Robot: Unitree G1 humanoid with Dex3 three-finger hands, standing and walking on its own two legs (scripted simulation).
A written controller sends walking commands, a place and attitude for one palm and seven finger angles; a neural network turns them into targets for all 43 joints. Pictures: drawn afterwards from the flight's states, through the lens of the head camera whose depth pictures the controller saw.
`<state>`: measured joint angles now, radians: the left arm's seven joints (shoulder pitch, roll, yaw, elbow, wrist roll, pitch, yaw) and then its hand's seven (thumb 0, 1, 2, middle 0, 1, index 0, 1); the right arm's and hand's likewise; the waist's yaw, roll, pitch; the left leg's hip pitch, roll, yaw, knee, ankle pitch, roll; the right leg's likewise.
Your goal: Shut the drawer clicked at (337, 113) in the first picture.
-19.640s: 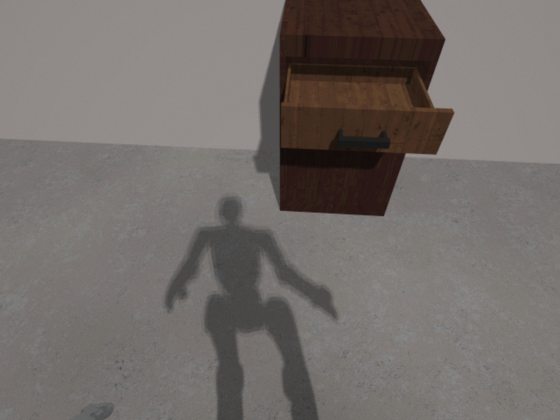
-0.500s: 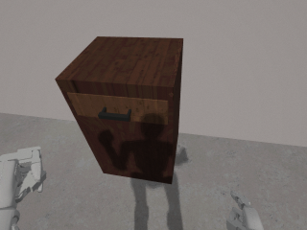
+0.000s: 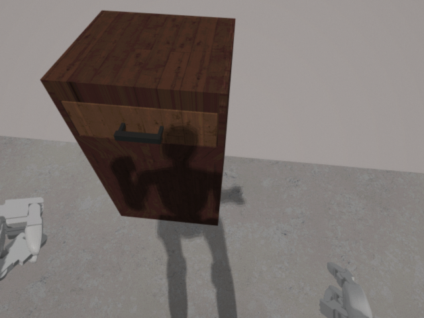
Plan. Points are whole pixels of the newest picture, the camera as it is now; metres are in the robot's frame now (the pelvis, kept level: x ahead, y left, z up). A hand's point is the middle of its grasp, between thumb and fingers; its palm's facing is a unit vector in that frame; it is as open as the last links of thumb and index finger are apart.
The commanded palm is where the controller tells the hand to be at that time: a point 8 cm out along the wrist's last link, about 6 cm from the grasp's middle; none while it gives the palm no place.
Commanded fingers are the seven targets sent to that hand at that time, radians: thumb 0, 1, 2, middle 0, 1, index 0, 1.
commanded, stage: step back with the hand held close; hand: left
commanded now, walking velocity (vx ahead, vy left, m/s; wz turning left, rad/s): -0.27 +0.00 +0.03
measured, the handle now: (140, 132) +0.61 +0.25 -0.09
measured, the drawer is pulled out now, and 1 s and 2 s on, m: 0.00 0.00 0.00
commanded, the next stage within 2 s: stop stepping back and stand still in 1.00 s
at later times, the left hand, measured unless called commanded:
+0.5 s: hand out of the picture +0.10 +0.28 +0.16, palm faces +0.42 -0.75 -0.51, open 3.3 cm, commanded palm +0.03 +0.31 +0.18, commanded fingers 0.00 0.90 0.90 -1.40 -1.60 -1.40 -1.60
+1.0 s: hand out of the picture +0.04 +0.28 +0.18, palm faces +0.34 -0.85 -0.40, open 3.3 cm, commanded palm -0.03 +0.32 +0.18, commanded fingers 0.00 0.90 0.90 -1.40 -1.60 -1.40 -1.60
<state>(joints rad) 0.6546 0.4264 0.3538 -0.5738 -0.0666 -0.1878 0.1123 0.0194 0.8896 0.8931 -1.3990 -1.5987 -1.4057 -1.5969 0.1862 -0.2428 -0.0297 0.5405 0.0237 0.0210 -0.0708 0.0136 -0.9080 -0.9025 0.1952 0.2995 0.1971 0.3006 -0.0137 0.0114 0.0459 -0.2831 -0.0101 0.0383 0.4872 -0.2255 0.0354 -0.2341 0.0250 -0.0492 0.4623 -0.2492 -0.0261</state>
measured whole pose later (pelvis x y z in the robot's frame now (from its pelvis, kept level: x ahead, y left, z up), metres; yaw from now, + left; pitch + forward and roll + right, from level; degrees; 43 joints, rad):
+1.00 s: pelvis -0.16 +0.04 +0.00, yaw +0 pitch +7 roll -6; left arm 0.58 0.44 0.42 -0.68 -0.07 -0.32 0.12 0.02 0.89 0.89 -1.40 -1.60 -1.41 -1.60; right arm 0.14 -0.14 0.01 0.63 -0.04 -0.15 -0.02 0.01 -0.90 -0.90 0.20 0.30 0.20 0.30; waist 0.02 -0.01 -0.02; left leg -0.53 0.07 0.09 0.24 0.15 0.07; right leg -0.14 0.08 -0.04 0.67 -0.58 -0.03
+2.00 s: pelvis -0.24 +0.06 -0.01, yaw -1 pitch +1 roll -1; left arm 0.69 0.39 0.39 -0.62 -0.04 -0.25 0.15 0.01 0.89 0.89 -1.40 -1.60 -1.41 -1.60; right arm 0.23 -0.18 0.02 0.63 0.01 -0.08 -0.05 0.01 -0.90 -0.90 0.20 0.30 0.20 0.30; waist 0.00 0.01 0.00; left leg -0.33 0.01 0.03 0.59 -0.25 0.01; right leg -0.23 0.02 -0.05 0.53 -0.31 -0.03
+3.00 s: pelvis -0.25 +0.07 +0.00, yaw +0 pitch -1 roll +0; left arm 0.28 0.13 0.00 1.14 0.01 0.00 0.02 0.01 0.91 0.89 -0.20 -0.31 -0.21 -0.31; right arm 0.31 -0.13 -0.01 1.13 -0.01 0.01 -0.03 0.00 -0.91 -0.90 0.20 0.30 0.20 0.30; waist -0.01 0.01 0.04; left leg -0.22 -0.02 0.02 0.42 -0.18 0.03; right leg -0.15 -0.01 -0.02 0.43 -0.25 0.00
